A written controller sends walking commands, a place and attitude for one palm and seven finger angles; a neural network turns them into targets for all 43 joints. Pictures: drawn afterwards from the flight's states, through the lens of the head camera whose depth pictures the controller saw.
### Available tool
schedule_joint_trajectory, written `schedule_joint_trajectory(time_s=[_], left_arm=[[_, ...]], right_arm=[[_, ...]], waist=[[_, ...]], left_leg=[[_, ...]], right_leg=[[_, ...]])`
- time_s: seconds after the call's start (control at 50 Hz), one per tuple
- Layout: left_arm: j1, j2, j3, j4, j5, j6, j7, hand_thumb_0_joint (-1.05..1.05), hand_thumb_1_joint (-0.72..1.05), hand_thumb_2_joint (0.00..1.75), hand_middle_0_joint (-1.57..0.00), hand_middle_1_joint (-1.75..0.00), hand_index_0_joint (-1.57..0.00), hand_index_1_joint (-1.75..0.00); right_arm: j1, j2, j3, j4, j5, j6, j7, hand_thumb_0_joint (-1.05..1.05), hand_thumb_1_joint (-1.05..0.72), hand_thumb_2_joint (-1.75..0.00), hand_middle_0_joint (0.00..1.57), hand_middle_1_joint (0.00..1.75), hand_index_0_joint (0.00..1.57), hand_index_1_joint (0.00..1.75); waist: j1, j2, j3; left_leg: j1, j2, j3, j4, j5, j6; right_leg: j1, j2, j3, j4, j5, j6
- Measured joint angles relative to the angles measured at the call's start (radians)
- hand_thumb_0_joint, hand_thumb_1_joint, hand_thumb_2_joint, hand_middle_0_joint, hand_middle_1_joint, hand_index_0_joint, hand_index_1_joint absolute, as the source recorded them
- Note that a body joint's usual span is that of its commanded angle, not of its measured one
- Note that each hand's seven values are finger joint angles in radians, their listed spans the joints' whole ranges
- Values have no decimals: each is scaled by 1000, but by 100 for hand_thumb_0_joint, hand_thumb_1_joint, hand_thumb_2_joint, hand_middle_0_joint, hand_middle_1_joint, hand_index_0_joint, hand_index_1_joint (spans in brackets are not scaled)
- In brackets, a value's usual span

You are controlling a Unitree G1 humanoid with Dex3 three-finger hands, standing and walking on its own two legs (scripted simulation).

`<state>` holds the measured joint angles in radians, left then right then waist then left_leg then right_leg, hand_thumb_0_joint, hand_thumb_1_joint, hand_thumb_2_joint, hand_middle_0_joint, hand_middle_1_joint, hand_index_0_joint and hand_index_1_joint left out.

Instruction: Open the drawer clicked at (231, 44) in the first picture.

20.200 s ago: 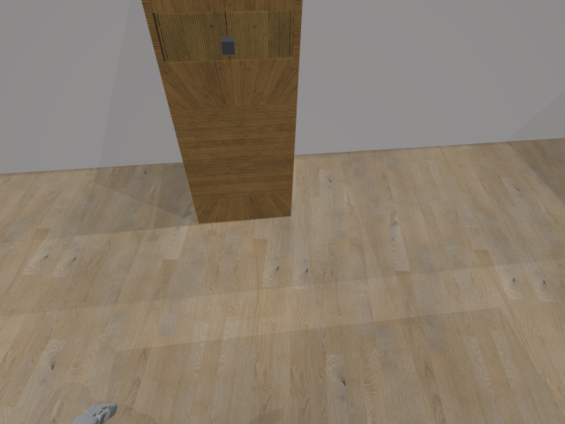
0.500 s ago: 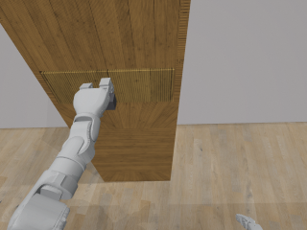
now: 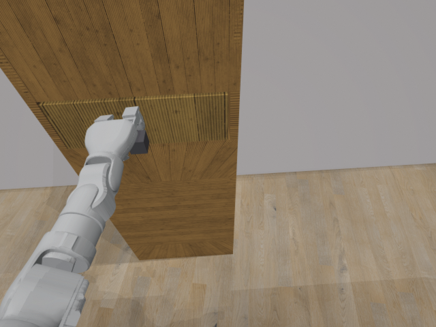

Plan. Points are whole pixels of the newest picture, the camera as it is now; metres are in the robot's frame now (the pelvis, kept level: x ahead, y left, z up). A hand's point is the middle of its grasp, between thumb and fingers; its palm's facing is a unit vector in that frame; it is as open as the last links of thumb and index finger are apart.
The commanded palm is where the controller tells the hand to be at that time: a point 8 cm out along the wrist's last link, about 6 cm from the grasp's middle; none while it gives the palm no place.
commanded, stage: pull the drawer open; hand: left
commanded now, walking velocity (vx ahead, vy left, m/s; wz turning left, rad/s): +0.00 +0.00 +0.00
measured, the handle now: (139, 136) +0.48 +0.19 +0.08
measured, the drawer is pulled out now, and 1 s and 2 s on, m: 0.00 0.03 0.05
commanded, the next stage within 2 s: none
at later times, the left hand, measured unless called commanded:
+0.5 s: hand (119, 164) +0.40 +0.21 +0.08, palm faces +0.08 -0.08 -0.99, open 5.5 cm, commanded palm +0.37 +0.22 +0.12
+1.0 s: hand (118, 156) +0.42 +0.21 +0.09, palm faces +0.03 -0.07 -1.00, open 5.0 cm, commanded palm +0.39 +0.23 +0.12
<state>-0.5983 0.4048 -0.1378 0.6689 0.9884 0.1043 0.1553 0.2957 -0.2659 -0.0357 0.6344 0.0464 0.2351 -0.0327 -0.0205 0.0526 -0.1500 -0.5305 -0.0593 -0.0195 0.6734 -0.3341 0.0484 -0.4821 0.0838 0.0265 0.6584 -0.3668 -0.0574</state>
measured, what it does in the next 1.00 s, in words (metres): stands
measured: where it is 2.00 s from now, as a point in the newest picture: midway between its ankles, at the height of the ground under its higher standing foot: outside the picture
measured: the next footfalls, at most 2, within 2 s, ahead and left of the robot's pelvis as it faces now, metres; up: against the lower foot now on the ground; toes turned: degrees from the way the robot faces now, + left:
none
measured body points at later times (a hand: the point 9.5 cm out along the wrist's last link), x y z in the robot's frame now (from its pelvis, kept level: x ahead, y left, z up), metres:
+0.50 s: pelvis +0.02 +0.01 +0.00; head +0.04 -0.01 +0.45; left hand +0.39 +0.21 +0.14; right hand +0.20 -0.23 -0.11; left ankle -0.01 +0.09 -0.72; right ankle -0.03 -0.09 -0.72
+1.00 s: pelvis -0.02 +0.00 +0.00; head +0.01 -0.01 +0.45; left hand +0.41 +0.21 +0.14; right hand +0.06 -0.26 -0.13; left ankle -0.01 +0.09 -0.72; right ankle -0.03 -0.09 -0.72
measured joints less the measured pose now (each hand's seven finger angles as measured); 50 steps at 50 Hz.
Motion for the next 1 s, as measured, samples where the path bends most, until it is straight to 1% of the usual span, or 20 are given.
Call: schedule_joint_trajectory(time_s=[0.06, 0.2, 0.26, 0.3, 0.34, 0.38, 0.42, 0.5, 0.58, 0.68, 0.74, 0.84, 1.0], left_arm=[[66, -3, 11, -60, -10, 7, 10, 7, 88, 89, -42, -135, -15, -126], [268, -11, 37, -272, -24, 54, 20, 6, 90, 89, -42, -135, -6, -111], [357, -27, 34, -375, -33, 77, 23, 6, 91, 90, -42, -135, -5, -107], [378, -38, 13, -408, -28, 83, 34, 6, 91, 90, -42, -135, -6, -107], [336, -43, -26, -384, -9, 87, 41, 6, 90, 90, -42, -135, -9, -110], [287, -46, -49, -347, 10, 92, 43, 5, 90, 90, -42, -135, -14, -114], [247, -49, -63, -327, 13, 98, 40, 4, 89, 90, -42, -135, -18, -119], [179, -53, -78, -273, 1, 107, 15, 2, 89, 90, -42, -135, -27, -128], [117, -54, -72, -201, -9, 93, -11, 2, 88, 90, -42, -135, -34, -136], [54, -39, -59, -123, -3, 44, -36, 1, 86, 90, -42, -135, -35, -140], [22, -26, -43, -79, 1, 12, -41, 1, 86, 90, -42, -135, -35, -142], [-21, -7, -21, -14, 4, -23, -30, 0, 85, 90, -42, -135, -35, -144], [-71, 17, -4, 79, 2, -47, 1, 1, 86, 90, -42, -135, -36, -145]], right_arm=[[8, -3, -4, 0, 3, 1, 5, 0, -91, -90, 20, 30, 20, 30], [-28, 5, -1, -24, 6, -15, 22, 1, -91, -90, 20, 30, 20, 30], [-55, 7, 1, -37, 5, -31, 33, 1, -91, -90, 20, 30, 20, 30], [-74, 7, 4, -37, 4, -41, 32, 1, -91, -90, 20, 30, 20, 30], [-98, 6, 8, -24, 4, -48, 23, 1, -91, -90, 20, 30, 20, 30], [-128, 7, 14, -10, 2, -49, 15, 0, -91, -90, 20, 30, 20, 30], [-153, 11, 17, -6, 1, -49, 9, 0, -91, -90, 20, 30, 20, 30], [-178, 20, 24, -5, 1, -44, -1, 0, -91, -90, 20, 30, 20, 30], [-175, 27, 39, -7, 3, -37, -8, 0, -91, -90, 20, 30, 20, 30], [-140, 30, 50, -6, 2, -29, -14, 0, -91, -90, 20, 30, 20, 30], [-114, 27, 47, -2, 1, -25, -17, 0, -91, -90, 20, 30, 20, 30], [-64, 13, 34, 5, 1, -20, -21, 0, -91, -90, 20, 30, 20, 30], [8, -4, 15, 22, 8, -26, -25, 0, -91, -90, 20, 30, 20, 30]], waist=[[-2, 4, -3], [-11, 11, -3], [-7, 16, -4], [6, 17, -2], [22, 13, 5], [35, 7, 13], [44, 4, 17], [50, 5, 11], [49, 0, 4], [45, -13, 4], [35, -17, 6], [17, -15, 11], [-10, -11, 12]], left_leg=[[14, 2, 9, -10, 1, 2], [64, 6, 34, -40, -4, 8], [83, 3, 37, -48, -9, 11], [89, -2, 33, -47, -13, 14], [85, -9, 19, -36, -16, 15], [80, -14, 9, -29, -17, 15], [76, -17, 3, -27, -15, 14], [73, -21, -6, -29, -12, 14], [71, -22, -9, -29, -10, 13], [55, -18, -13, -18, -6, 9], [39, -15, -14, -8, -2, 6], [10, -10, -11, 5, 7, 4], [-24, -3, -2, 12, 25, 4]], right_leg=[[10, 1, 10, -7, 3, 2], [52, 4, 38, -31, 4, 8], [69, 1, 43, -39, -1, 11], [78, -3, 39, -38, -7, 13], [81, -10, 23, -32, -15, 14], [79, -14, 13, -26, -19, 14], [78, -17, 6, -26, -19, 13], [78, -20, -2, -30, -18, 14], [76, -21, -6, -28, -19, 13], [61, -18, -11, -19, -14, 9], [46, -14, -14, -11, -9, 7], [16, -10, -13, 2, 2, 6], [-21, -4, -8, 11, 22, 8]])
